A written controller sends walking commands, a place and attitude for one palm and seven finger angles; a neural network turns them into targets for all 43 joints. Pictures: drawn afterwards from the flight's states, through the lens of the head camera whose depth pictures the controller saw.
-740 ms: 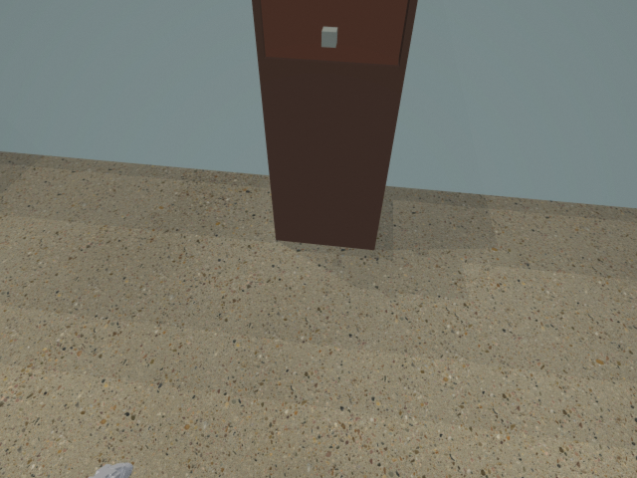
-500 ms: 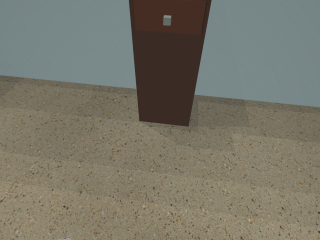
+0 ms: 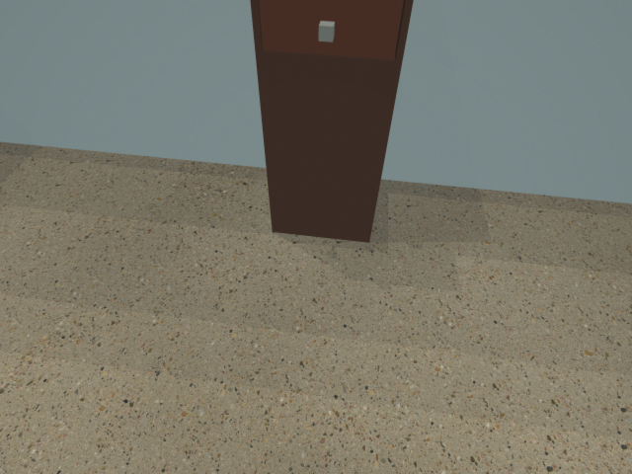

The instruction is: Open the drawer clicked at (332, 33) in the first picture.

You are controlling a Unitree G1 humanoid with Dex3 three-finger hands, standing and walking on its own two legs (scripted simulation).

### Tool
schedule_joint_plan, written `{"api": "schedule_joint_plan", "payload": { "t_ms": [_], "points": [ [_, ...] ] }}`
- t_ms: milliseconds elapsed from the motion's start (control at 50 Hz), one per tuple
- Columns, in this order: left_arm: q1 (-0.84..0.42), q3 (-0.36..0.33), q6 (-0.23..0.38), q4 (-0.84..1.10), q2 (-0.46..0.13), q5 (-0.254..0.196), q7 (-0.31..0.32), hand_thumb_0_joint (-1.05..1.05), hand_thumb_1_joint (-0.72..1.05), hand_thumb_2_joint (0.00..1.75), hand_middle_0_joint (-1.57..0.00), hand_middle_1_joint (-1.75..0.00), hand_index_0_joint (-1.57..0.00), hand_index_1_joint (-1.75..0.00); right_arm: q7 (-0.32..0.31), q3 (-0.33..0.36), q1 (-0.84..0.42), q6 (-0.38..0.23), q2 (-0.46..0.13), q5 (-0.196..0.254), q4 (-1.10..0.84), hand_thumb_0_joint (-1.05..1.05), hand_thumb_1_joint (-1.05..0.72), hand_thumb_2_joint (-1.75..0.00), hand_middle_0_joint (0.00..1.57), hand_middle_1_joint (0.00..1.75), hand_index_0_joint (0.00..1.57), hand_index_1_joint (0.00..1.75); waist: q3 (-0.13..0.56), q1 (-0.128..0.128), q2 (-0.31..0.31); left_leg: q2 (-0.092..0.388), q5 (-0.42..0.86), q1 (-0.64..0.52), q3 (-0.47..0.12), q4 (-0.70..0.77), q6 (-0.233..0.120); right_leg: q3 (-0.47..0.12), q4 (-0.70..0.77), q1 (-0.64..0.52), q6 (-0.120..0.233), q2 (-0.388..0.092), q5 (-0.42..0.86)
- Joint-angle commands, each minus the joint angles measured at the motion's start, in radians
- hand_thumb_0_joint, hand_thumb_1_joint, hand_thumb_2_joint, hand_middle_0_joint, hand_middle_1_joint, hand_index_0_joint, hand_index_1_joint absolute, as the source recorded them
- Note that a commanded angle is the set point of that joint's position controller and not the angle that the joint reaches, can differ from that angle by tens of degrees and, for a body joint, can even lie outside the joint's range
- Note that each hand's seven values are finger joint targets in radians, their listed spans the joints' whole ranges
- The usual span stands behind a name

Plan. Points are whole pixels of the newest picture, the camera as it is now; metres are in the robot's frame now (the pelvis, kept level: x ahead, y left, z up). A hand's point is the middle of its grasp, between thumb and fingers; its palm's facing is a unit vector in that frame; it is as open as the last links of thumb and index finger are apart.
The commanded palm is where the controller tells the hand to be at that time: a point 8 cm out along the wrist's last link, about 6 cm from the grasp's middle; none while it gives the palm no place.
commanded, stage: stand and wait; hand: left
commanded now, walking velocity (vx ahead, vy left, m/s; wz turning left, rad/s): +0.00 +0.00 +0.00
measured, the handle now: (327, 28) +1.17 +0.04 +0.10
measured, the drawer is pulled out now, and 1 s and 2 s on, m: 0.00 0.00 0.00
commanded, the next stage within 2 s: look at it before walking up in 0.08 s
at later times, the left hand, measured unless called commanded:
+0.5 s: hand out of the picture +0.08 +0.24 -0.15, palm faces -0.03 -0.94 -0.33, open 7.4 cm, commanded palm none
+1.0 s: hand out of the picture +0.06 +0.22 -0.17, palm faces -0.05 -0.96 -0.27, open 7.4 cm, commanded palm none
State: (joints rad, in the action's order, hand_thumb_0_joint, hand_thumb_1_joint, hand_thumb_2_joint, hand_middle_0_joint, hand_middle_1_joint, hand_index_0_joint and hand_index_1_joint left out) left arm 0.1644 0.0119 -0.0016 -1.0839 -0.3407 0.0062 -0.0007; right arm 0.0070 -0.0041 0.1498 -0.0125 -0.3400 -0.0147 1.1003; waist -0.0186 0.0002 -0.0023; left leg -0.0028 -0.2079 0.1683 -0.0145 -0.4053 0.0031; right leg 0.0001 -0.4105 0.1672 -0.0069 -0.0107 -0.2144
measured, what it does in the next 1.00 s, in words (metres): stands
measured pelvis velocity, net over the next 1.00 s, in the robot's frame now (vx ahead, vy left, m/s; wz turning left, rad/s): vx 0.03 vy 0.00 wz -0.07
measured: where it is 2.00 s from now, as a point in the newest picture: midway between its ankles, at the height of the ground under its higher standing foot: (344, 444)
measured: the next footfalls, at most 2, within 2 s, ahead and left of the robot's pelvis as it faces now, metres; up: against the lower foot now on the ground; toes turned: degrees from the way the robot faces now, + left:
left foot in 1.66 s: +0.44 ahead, +0.01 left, +0.00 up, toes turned -8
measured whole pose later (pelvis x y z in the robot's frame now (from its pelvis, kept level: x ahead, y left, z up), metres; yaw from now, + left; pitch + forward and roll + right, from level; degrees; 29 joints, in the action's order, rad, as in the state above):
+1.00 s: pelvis +0.03 +0.00 +0.00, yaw -4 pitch -1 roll +0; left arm 0.27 0.00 -0.03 -1.08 -0.28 0.02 -0.01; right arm 0.01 0.00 0.20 0.00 -0.28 -0.03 1.09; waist 0.03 0.02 0.00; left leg 0.03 -0.32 0.15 0.04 -0.47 0.01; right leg -0.06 -0.49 0.19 0.01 0.02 -0.32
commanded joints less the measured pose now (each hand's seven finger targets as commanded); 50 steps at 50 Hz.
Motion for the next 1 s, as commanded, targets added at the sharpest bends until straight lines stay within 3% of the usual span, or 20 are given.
{"api": "schedule_joint_plan", "payload": {
  "t_ms": [0,400,680,780,820,860,900,940,980],
  "points": [
    [-0.05,-0.042,0.026,0.064,-0.205,0.004,0.01,0.0,0.9,0.9,-0.2,-0.3,-0.2,-0.3,-0.018,0.041,-0.065,-0.025,-0.206,0.006,-0.066,0.0,-0.9,-0.9,0.2,0.3,0.2,0.3,0.044,0.003,-0.001,0.114,0.096,0.001,-0.105,0.079,-0.037,-0.105,0.079,-0.002,0.039,-0.109,0.053],
    [-0.06,-0.044,0.027,0.065,-0.205,0.006,0.011,0.0,0.9,0.9,-0.2,-0.3,-0.2,-0.3,-0.019,0.04,-0.078,-0.025,-0.207,0.006,-0.061,0.0,-0.9,-0.9,0.2,0.3,0.2,0.3,0.03,0.003,0.005,0.117,0.126,-0.021,-0.099,0.097,-0.032,-0.105,0.096,-0.011,0.036,-0.108,0.095],
    [-0.051,-0.043,0.03,0.057,-0.208,0.005,0.012,0.0,0.9,0.9,-0.2,-0.3,-0.2,-0.3,-0.019,0.039,-0.077,-0.025,-0.208,0.008,-0.056,0.0,-0.9,-0.9,0.2,0.3,0.2,0.3,0.062,0.002,-0.001,0.122,0.165,-0.056,-0.093,0.095,-0.031,-0.105,0.096,-0.031,0.037,-0.112,0.146],
    [-0.051,-0.043,0.028,0.055,-0.208,0.005,0.012,0.0,0.9,0.9,-0.2,-0.3,-0.2,-0.3,-0.02,0.037,-0.076,-0.024,-0.207,0.008,-0.052,0.0,-0.9,-0.9,0.2,0.3,0.2,0.3,0.04,0.003,-0.005,0.122,0.147,-0.043,-0.095,0.105,-0.03,-0.105,0.103,-0.028,0.036,-0.109,0.127],
    [0.019,-0.019,0.007,0.025,-0.084,0.006,0.015,0.0,0.9,0.9,-0.2,-0.3,-0.2,-0.3,-0.016,0.01,-0.01,-0.006,-0.081,-0.001,-0.023,0.0,-0.9,-0.9,0.2,0.3,0.2,0.3,0.039,0.002,-0.012,0.114,0.008,-0.048,-0.057,0.082,-0.01,-0.114,0.103,-0.002,0.023,-0.097,-0.034],
    [0.049,-0.027,-0.008,0.029,-0.089,0.012,0.005,0.0,0.9,0.9,-0.2,-0.3,-0.2,-0.3,-0.014,0.018,0.028,0.004,-0.082,-0.007,-0.024,0.0,-0.9,-0.9,0.2,0.3,0.2,0.3,-0.003,0.001,-0.011,0.105,-0.21,-0.012,-0.042,0.067,-0.014,-0.145,0.101,0.061,0.039,-0.08,-0.237],
    [0.064,-0.039,-0.014,0.049,-0.094,0.017,-0.007,0.0,0.9,0.9,-0.2,-0.3,-0.2,-0.3,-0.012,0.03,0.038,0.006,-0.1,-0.011,-0.038,0.0,-0.9,-0.9,0.2,0.3,0.2,0.3,-0.073,0.002,-0.005,0.117,-0.36,0.042,-0.053,0.076,-0.026,-0.166,0.081,0.134,0.053,-0.057,-0.35],
    [0.083,-0.049,-0.013,0.071,-0.089,0.02,-0.015,0.0,0.9,0.9,-0.2,-0.3,-0.2,-0.3,-0.012,0.044,0.061,0.005,-0.115,-0.01,-0.052,0.0,-0.9,-0.9,0.2,0.3,0.2,0.3,-0.118,0.001,0.015,0.143,-0.441,0.06,-0.075,0.071,-0.046,-0.163,0.025,0.2,0.064,-0.029,-0.387],
    [0.093,-0.054,-0.005,0.095,-0.054,0.018,-0.022,0.0,0.9,0.9,-0.2,-0.3,-0.2,-0.3,-0.017,0.057,0.109,-0.007,-0.127,-0.009,-0.059,0.0,-0.9,-0.9,0.2,0.3,0.2,0.3,-0.14,-0.015,0.078,0.212,-0.471,0.008,-0.154,0.121,-0.092,-0.114,-0.114,0.293,0.06,0.017,-0.325]
  ]
}}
